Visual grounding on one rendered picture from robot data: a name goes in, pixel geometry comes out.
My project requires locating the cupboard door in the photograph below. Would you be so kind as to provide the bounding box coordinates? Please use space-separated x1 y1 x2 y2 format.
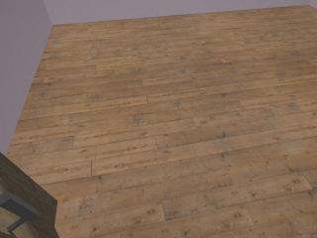
0 153 59 238

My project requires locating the handle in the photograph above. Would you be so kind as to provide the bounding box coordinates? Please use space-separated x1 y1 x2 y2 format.
0 190 39 232

